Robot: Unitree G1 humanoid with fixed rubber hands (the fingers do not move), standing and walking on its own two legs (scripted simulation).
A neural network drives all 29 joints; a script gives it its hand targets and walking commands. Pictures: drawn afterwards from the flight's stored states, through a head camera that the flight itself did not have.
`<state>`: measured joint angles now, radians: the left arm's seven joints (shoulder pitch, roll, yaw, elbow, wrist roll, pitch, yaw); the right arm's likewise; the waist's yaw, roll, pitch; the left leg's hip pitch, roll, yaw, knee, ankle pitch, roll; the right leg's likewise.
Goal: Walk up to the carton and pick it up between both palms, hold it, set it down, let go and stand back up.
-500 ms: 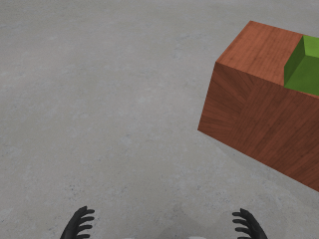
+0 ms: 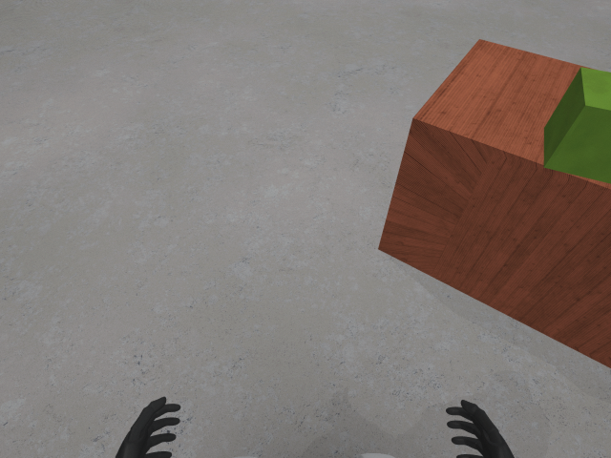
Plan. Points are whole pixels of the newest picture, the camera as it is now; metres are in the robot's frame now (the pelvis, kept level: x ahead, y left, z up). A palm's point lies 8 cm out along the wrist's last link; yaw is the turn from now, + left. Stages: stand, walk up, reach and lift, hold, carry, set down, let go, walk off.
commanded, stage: stand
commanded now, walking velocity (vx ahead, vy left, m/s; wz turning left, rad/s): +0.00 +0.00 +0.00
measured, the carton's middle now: (606, 127) +0.78 -0.69 -0.04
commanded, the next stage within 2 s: walk up in 0.10 s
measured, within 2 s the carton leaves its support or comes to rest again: neither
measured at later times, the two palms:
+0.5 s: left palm (139, 453) +0.15 +0.23 -0.10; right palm out of the picture +0.08 -0.30 -0.10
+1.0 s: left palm (226, 397) +0.22 +0.13 -0.14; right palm out of the picture +0.04 -0.41 -0.07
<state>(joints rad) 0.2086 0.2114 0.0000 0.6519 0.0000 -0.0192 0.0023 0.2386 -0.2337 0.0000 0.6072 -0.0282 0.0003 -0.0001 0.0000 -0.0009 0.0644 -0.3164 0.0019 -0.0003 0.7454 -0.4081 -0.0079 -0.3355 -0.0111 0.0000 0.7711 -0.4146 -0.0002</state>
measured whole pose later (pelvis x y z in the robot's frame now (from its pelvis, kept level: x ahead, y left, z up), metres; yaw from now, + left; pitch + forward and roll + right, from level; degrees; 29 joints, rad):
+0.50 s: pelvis +0.00 -0.02 -0.01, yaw -5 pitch +0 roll +2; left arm 0.21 0.31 0.00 0.68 0.00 0.05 -0.09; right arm 0.31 -0.31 0.00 0.61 -0.03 -0.06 -0.03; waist 0.00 -0.03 0.06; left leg -0.32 0.05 0.07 0.76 -0.43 -0.02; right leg -0.53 -0.04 0.01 1.08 -0.42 0.00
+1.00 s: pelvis +0.05 -0.10 -0.02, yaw -17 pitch -4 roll -3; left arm 0.27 0.36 0.00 0.68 0.00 0.05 -0.10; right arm 0.37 -0.39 0.00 0.64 -0.02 -0.07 -0.03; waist 0.00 -0.05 0.10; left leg -0.39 0.05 0.07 0.90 -0.45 0.06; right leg -0.39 0.18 0.01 0.91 -0.39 -0.09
